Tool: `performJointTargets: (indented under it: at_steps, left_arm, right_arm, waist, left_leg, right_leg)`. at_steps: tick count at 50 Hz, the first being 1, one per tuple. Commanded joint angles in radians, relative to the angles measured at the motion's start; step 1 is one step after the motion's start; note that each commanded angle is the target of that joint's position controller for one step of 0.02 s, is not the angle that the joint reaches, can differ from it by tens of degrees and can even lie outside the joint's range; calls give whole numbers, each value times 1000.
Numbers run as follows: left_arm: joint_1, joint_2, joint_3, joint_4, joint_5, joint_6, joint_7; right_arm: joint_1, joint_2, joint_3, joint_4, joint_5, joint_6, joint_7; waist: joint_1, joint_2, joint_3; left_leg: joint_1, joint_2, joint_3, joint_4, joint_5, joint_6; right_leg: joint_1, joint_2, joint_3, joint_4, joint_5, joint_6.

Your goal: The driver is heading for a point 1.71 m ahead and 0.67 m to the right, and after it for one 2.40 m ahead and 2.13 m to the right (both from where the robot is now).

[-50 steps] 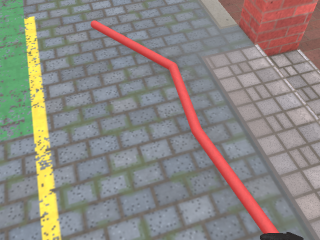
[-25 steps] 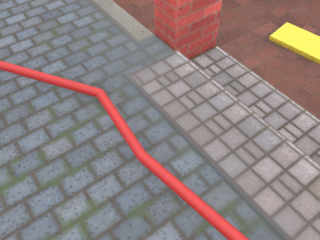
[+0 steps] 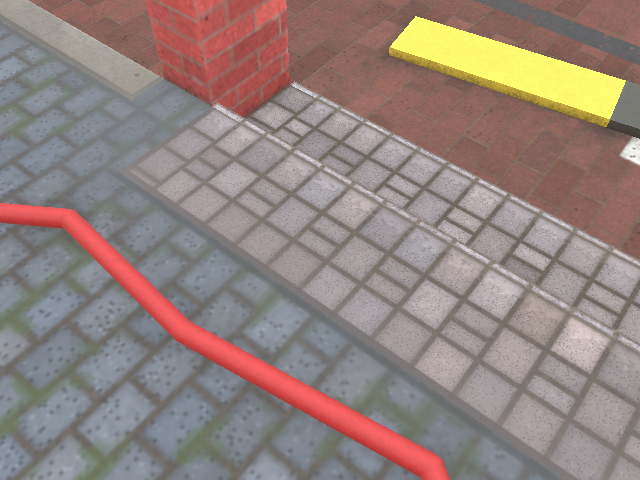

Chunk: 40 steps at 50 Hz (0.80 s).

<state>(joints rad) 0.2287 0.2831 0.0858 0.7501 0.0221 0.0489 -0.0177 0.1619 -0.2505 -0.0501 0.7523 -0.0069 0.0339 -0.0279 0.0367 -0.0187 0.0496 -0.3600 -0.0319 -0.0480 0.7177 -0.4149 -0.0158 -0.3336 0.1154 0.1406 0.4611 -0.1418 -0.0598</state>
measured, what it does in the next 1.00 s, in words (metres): walks ahead, turning right: left foot, then right foot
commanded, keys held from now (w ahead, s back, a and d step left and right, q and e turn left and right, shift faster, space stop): e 0.10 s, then w+e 0.64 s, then w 0.14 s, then w+q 0.12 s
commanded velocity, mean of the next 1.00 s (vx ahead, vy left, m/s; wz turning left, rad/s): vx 0.34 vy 0.00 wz -0.52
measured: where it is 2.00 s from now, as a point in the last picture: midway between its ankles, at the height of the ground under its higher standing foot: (508, 381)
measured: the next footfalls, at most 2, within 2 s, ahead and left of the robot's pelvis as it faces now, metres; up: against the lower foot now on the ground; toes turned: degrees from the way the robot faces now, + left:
left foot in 0.06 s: +0.04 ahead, +0.11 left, +0.00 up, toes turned -6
right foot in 0.58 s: +0.11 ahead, -0.16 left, +0.00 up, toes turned -24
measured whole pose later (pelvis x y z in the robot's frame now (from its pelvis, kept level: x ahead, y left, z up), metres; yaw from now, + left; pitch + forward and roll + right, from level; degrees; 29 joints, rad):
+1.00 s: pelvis +0.26 -0.16 +0.00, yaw -30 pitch +2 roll +1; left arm 0.46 0.26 0.03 0.87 0.01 -0.06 0.00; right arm 0.09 -0.24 -0.02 0.70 -0.03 -0.01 0.05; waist 0.05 0.00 0.04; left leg -0.69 0.04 0.09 0.78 -0.17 0.04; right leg 0.14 0.10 0.11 0.16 -0.33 -0.11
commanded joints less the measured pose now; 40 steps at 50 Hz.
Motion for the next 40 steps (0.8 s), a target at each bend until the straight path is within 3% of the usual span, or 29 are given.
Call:
performJointTargets:
  at_steps: [1,2,3,4,5,6,7,8,9,13,15,19,23,26,27,28,29,30,31,32,33,35,36,38,40]
  left_arm:
    - [-52,156,41,-71,-7,-4,-3]
    - [-66,140,36,-77,-18,-4,1]
    - [-39,77,21,-90,-23,-8,5]
    - [-13,59,20,-95,-21,-12,13]
    - [-26,140,37,-89,19,-10,13]
    - [-3,148,44,-69,17,-7,3]
    - [26,138,43,-51,17,-1,-8]
    - [40,136,42,-44,17,4,-23]
    - [38,134,39,-41,16,6,-37]
    - [-81,105,24,-76,15,1,-59]
    - [-107,96,19,-82,15,-3,-63]
    - [-159,77,5,-104,13,-12,-73]
    - [-221,62,-12,-143,14,-25,-83]
    - [-184,71,-14,-145,17,-34,-74]
    - [-111,69,-13,-124,21,-40,-66]
    - [23,87,0,-74,29,-50,-55]
    - [208,167,30,-22,35,-59,-34]
    - [241,301,49,-47,14,-67,-19]
    - [218,281,45,-50,-8,-65,-12]
    - [180,231,29,-40,-6,-61,-4]
    - [135,183,15,-41,-8,-64,-1]
    - [56,143,-2,-60,-13,-80,5]
    - [59,139,-6,-57,-19,-91,5]
    - [92,142,-3,-35,-28,-109,1]
    - [145,131,-5,-10,-22,-115,3]
  right_arm:
    - [107,-74,-16,-50,8,-25,-11]
    - [149,-91,-20,-42,2,-32,-20]
    - [153,-179,-37,-52,-14,-36,-30]
    - [51,-266,-52,-91,-18,-31,-26]
    - [46,-226,-47,-94,-30,-29,-18]
    - [12,-154,-28,-102,-26,-32,-11]
    - [-24,-127,-20,-107,-24,-34,-5]
    - [-35,-128,-20,-113,-22,-36,-6]
    - [-18,-128,-20,-115,-21,-40,-8]
    - [134,-157,-38,-67,-18,-64,-1]
    - [173,-165,-44,-46,-21,-78,3]
    - [182,-173,-50,-25,-24,-95,14]
    - [191,-192,-58,-3,-27,-104,23]
    - [185,-216,-64,6,-20,-90,30]
    - [163,-223,-64,4,-10,-84,30]
    - [153,-209,-57,3,-2,-80,31]
    - [146,-167,-40,-18,-8,-77,34]
    - [100,-50,-9,-104,-25,-81,48]
    - [29,-143,-27,-114,-47,-81,52]
    - [21,-156,-31,-112,-34,-90,61]
    - [53,-150,-27,-90,-27,-99,66]
    - [118,-147,-26,-54,-45,-85,67]
    - [129,-144,-26,-51,-50,-72,69]
    - [113,-134,-23,-57,-52,-57,72]
    - [44,-110,-14,-73,-46,-52,75]
  waist:
    - [-59,-112,-113]
    - [-83,-88,-108]
    - [-61,80,-101]
    - [-35,271,-56]
    - [-31,180,-38]
    - [-1,118,-45]
    - [16,122,-26]
    - [17,173,-32]
    - [-3,186,-28]
    - [-86,128,0]
    - [-103,133,5]
    - [-110,144,20]
    - [-116,165,36]
    - [-81,171,18]
    - [-35,143,-8]
    - [27,75,-82]
    - [108,-102,-198]
    - [89,-346,-202]
    - [111,-158,-145]
    - [68,-107,-51]
    - [21,-56,-5]
    - [-45,-57,-15]
    - [-55,-61,-35]
    - [-64,-36,-38]
    - [-39,-54,-16]
  left_leg:
    - [137,-38,22,-217,66,28]
    - [239,-6,-2,-366,127,42]
    - [312,206,-201,-498,30,90]
    - [259,418,-455,-569,61,189]
    - [136,446,-405,-524,211,253]
    - [118,373,-316,-521,148,234]
    - [121,301,-227,-532,55,192]
    - [167,260,-183,-545,-12,167]
    - [211,248,-158,-554,-28,169]
    - [378,285,-129,-578,-29,179]
    - [420,304,-105,-586,-9,184]
    - [386,326,-28,-597,9,185]
    - [295,332,68,-566,49,172]
    - [264,354,108,-481,209,163]
    - [223,342,156,-385,334,148]
    - [149,297,234,-180,483,123]
    - [-6,222,311,163,407,75]
    - [-391,66,238,447,-167,16]
    - [-514,66,58,536,-122,23]
    - [-536,116,36,544,-18,34]
    - [-472,144,38,490,73,33]
    - [-347,160,47,429,137,9]
    - [-318,148,58,432,156,-4]
    - [-318,133,66,384,194,-23]
    - [-372,128,92,347,238,-30]
  right_leg:
    - [58,-229,337,-101,77,-111]
    - [-15,-185,317,-70,-19,-58]
    - [-128,-91,210,83,-236,8]
    - [-279,87,-34,315,-404,46]
    - [-223,-10,-24,512,-413,55]
    - [-192,-26,-18,589,-337,48]
    - [-208,-37,-31,639,-260,51]
    - [-245,-45,-48,679,-214,57]
    - [-286,-56,-64,702,-198,67]
    - [-398,-88,-75,606,-161,98]
    - [-407,-103,-80,539,-149,102]
    - [-343,-140,-130,397,-138,89]
    - [-204,-150,-195,250,-182,38]
    - [-84,-118,-253,179,-234,-17]
    - [29,-87,-272,113,-204,-35]
    - [228,-37,-276,55,-168,-54]
    - [452,-150,-68,-53,-331,-93]
    - [600,-450,507,-241,-571,-188]
    - [555,-473,614,-301,-525,-244]
    - [499,-440,462,-250,-365,-232]
    - [400,-382,337,-233,-161,-202]
    - [300,-278,185,-240,97,-161]
    - [280,-260,156,-239,203,-165]
    - [260,-240,119,-247,289,-172]
    - [280,-237,106,-257,347,-170]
